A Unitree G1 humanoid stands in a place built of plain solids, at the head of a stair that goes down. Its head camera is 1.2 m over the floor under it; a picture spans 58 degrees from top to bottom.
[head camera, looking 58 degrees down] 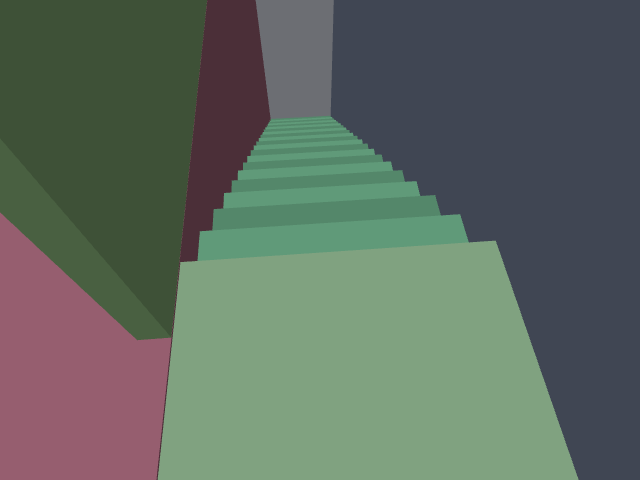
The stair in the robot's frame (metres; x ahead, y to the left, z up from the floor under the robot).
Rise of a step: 0.20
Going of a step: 0.25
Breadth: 1.02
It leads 5 degrees to the left of straight ahead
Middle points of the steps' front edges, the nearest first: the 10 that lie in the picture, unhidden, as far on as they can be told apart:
0.71 -0.06 0.00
0.96 -0.05 -0.20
1.20 -0.03 -0.39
1.45 -0.01 -0.59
1.70 0.01 -0.79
1.95 0.03 -0.98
2.20 0.05 -1.18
2.44 0.07 -1.38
2.69 0.09 -1.57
2.94 0.11 -1.77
